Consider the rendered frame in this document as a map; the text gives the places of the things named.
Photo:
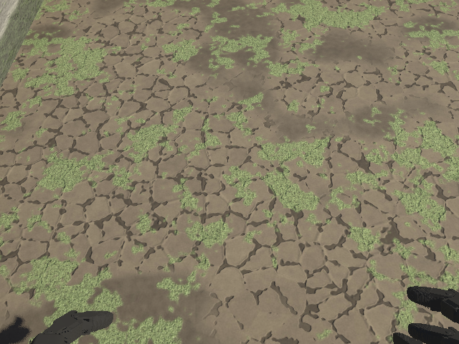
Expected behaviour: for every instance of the robot right hand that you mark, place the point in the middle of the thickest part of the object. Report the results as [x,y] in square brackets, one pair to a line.
[444,301]

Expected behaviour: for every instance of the robot left hand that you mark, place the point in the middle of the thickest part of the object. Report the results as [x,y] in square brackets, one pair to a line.
[72,325]

